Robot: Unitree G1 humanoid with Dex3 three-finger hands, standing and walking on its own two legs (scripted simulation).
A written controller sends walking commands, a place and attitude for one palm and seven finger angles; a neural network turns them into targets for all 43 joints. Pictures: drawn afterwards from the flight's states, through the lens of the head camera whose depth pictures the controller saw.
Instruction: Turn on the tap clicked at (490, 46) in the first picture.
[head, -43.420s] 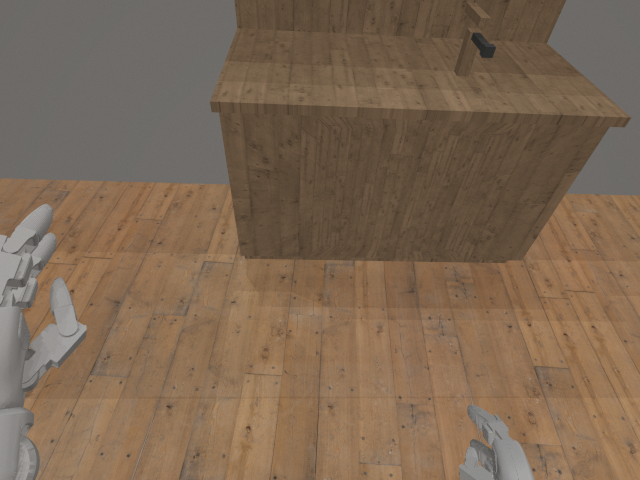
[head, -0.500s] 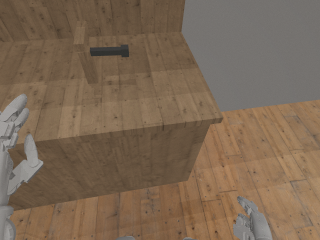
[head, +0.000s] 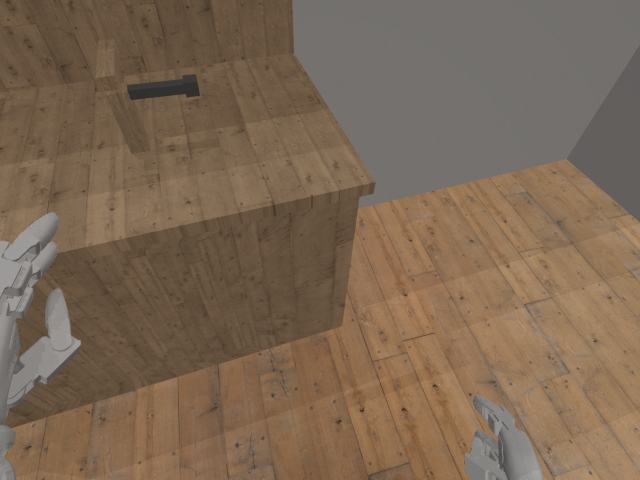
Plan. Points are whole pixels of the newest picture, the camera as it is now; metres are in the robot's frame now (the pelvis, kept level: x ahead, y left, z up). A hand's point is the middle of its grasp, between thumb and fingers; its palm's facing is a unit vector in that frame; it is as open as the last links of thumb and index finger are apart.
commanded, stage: stop stepping back and stand still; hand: left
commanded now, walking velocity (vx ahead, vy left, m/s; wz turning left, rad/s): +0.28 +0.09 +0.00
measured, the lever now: (191, 85) +0.75 +0.25 +0.10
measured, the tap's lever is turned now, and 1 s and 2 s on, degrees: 86 86 86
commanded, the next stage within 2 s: stand and check the lever's angle in 0.56 s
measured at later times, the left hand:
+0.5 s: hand (36, 419) +0.15 +0.22 +0.16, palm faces +0.37 -0.84 -0.40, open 7.4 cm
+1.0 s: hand (55, 354) +0.20 +0.23 +0.16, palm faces +0.39 -0.81 -0.44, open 7.4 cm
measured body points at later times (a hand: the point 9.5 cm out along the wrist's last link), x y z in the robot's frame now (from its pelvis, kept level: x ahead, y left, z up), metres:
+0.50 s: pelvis -0.05 -0.01 +0.00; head -0.06 -0.01 +0.45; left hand +0.13 +0.27 +0.18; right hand +0.10 -0.24 -0.09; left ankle -0.04 +0.12 -0.71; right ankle +0.01 -0.08 -0.74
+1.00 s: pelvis +0.00 -0.02 +0.00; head +0.02 -0.02 +0.45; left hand +0.17 +0.27 +0.19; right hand +0.18 -0.25 -0.09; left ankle -0.02 +0.11 -0.74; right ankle -0.01 -0.11 -0.74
